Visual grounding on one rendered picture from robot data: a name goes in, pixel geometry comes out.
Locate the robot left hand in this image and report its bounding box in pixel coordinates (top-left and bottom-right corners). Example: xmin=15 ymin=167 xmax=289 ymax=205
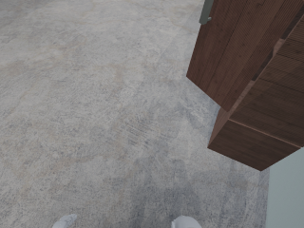
xmin=52 ymin=214 xmax=77 ymax=228

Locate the handle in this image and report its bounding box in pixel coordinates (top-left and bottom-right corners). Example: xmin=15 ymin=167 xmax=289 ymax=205
xmin=199 ymin=0 xmax=214 ymax=25

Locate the cupboard door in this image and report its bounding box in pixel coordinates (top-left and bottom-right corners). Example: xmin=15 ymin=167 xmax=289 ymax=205
xmin=186 ymin=0 xmax=304 ymax=112

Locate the right robot thigh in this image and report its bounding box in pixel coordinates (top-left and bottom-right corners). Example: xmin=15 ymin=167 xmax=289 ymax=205
xmin=171 ymin=216 xmax=202 ymax=228

